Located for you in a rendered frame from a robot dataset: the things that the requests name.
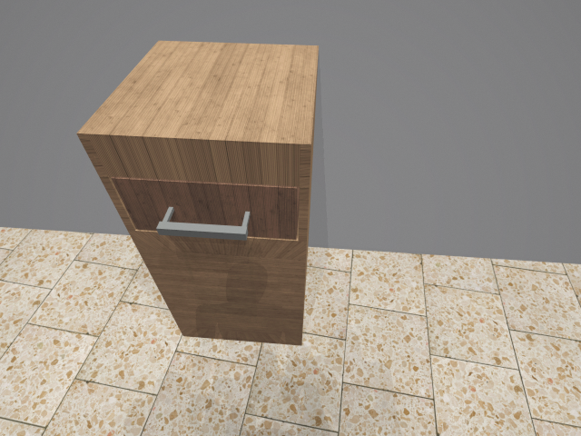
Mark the cabinet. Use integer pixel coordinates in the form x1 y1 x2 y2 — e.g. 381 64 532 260
77 41 319 346

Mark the handle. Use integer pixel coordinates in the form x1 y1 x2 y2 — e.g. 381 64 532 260
156 207 251 241

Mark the drawer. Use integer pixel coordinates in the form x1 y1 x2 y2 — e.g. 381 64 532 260
112 176 300 240

